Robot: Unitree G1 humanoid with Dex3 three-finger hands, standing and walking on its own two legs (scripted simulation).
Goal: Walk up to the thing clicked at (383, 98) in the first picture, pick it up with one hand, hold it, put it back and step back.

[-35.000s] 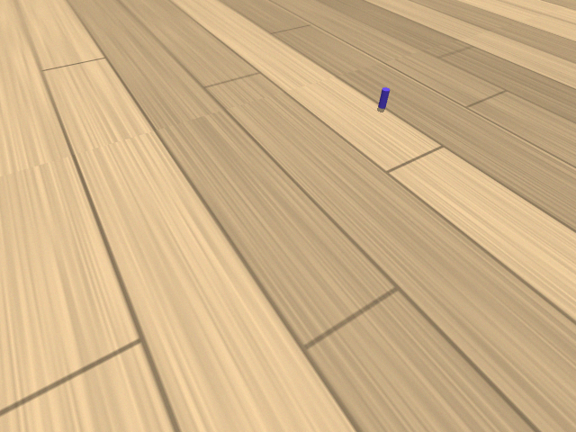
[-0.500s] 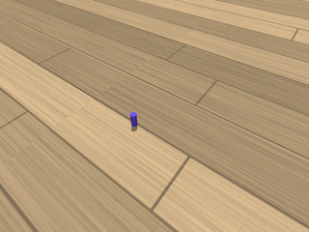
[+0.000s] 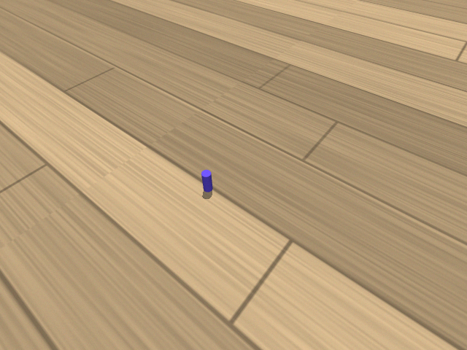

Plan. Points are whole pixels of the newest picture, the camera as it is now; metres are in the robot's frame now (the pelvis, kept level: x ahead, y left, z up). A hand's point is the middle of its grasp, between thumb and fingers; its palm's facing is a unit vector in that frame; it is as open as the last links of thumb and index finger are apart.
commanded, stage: step back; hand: left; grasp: from above
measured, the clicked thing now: (207, 181) +1.04 +0.19 -0.70
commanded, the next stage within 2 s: stand in 0.32 s
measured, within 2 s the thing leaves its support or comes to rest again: neither
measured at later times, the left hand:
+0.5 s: hand out of the picture +0.11 +0.26 -0.14, palm faces -0.04 -0.94 -0.34, open 7.4 cm
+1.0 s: hand out of the picture +0.08 +0.26 -0.14, palm faces -0.07 -0.94 -0.33, open 7.4 cm
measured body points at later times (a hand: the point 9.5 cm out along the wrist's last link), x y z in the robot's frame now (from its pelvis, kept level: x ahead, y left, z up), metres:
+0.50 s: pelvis +0.02 +0.01 +0.02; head +0.03 +0.01 +0.47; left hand +0.12 +0.31 -0.11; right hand +0.13 -0.28 -0.11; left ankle +0.05 +0.13 -0.73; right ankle -0.01 -0.12 -0.73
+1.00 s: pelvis +0.01 +0.01 +0.02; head +0.01 +0.01 +0.47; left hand +0.09 +0.31 -0.12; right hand +0.06 -0.29 -0.12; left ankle +0.05 +0.13 -0.73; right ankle -0.01 -0.12 -0.73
